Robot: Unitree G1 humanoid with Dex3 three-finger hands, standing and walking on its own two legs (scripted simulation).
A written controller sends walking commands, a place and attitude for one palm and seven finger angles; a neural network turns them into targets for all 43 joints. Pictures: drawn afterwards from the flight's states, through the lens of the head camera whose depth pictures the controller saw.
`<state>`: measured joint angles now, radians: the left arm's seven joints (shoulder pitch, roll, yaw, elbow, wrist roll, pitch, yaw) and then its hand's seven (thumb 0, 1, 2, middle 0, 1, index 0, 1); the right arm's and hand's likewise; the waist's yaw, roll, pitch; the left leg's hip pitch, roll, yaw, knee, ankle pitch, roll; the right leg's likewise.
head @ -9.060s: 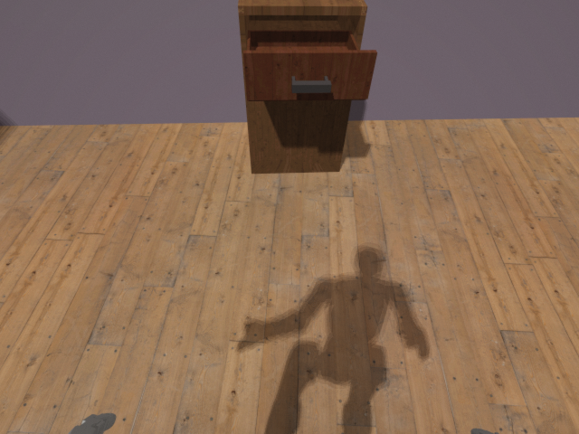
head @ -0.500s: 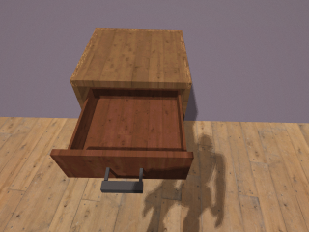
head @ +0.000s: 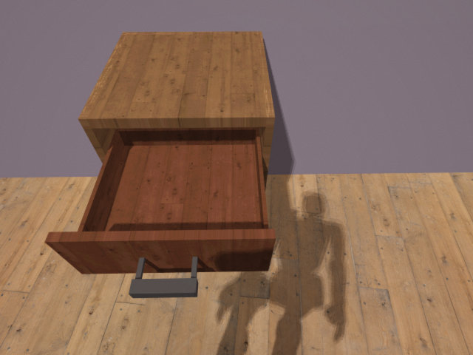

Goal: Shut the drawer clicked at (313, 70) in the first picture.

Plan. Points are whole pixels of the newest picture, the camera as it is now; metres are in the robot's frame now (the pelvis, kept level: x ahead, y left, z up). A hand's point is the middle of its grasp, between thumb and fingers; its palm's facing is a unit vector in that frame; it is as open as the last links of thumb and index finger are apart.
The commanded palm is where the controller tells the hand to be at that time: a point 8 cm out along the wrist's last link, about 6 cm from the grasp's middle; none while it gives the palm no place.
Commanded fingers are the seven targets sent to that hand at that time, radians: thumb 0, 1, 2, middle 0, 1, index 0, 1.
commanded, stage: come to a stop and stand still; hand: left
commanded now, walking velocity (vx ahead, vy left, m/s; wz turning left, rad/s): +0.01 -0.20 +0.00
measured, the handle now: (166, 275) +0.27 +0.15 -0.08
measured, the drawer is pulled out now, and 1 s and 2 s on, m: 0.30 0.30 0.30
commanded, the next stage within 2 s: look again from close up in 1.56 s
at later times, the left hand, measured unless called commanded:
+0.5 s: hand out of the picture +0.02 +0.16 -0.17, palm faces +0.02 -0.98 -0.18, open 7.3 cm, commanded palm none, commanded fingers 0.00 0.90 0.90 -0.20 -0.30 -0.20 -0.30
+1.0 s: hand out of the picture +0.02 +0.18 -0.17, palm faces +0.02 -0.99 -0.16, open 7.3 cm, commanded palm none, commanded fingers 0.00 0.90 0.90 -0.20 -0.30 -0.20 -0.30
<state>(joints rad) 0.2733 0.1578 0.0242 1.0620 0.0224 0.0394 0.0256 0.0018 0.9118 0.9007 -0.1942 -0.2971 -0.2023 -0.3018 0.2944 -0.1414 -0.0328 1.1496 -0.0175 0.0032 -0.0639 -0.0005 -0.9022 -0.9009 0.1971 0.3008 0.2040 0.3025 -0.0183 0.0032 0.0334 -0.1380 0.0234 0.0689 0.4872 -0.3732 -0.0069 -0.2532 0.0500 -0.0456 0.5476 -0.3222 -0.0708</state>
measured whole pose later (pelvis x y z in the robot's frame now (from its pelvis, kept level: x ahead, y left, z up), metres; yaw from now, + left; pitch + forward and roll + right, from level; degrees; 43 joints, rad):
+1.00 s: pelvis +0.03 +0.02 +0.01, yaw +0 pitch +0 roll +0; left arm 0.31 0.14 -0.03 1.11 -0.01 -0.01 0.05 0.01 0.92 0.90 -0.19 -0.30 -0.20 -0.30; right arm 0.31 -0.10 0.03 1.17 0.00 -0.05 -0.05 0.01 -0.91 -0.90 0.20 0.30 0.20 0.30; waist 0.00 -0.03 0.02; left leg -0.13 -0.07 0.06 0.36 -0.23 0.08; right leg -0.09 0.04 -0.03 0.36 -0.28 -0.04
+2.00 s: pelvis +0.03 +0.04 +0.00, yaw +0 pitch +0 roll +0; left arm 0.33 0.13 -0.02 1.08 0.00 0.00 0.06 0.00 0.91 0.90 -0.19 -0.30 -0.20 -0.30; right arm 0.31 -0.17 0.02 1.07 -0.01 -0.03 -0.05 0.01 -0.92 -0.90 0.20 0.30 0.20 0.30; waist 0.00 0.01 0.00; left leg -0.19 -0.10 0.06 0.49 -0.31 0.12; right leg -0.15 0.00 -0.03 0.51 -0.36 -0.01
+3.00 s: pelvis +0.00 -0.07 +0.00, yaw +3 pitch +0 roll +0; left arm 0.29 0.16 -0.01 1.01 0.02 0.02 0.04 0.00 0.92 0.90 -0.20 -0.30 -0.20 -0.30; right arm 0.27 -0.16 -0.02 1.09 -0.01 0.03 -0.02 0.00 -0.91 -0.90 0.19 0.30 0.20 0.30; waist 0.01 -0.01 0.03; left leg -0.34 0.03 -0.01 0.75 -0.42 0.00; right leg -0.23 0.04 -0.13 0.53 -0.31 -0.09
